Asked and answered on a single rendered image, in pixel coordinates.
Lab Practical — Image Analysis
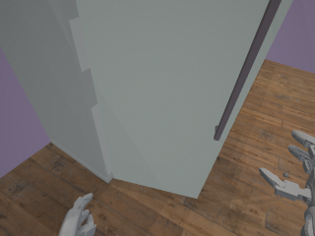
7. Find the robot right hand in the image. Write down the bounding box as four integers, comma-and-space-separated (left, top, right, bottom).
259, 130, 315, 208

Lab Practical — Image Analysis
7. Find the robot left hand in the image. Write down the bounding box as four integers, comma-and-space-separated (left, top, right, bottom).
58, 193, 96, 236

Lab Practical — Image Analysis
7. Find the handle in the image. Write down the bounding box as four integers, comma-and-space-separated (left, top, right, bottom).
214, 0, 282, 141

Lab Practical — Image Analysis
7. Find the fridge door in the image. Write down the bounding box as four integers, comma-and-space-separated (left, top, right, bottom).
76, 0, 293, 199

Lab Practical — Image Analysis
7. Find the right robot forearm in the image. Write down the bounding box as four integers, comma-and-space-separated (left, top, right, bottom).
300, 206, 315, 236

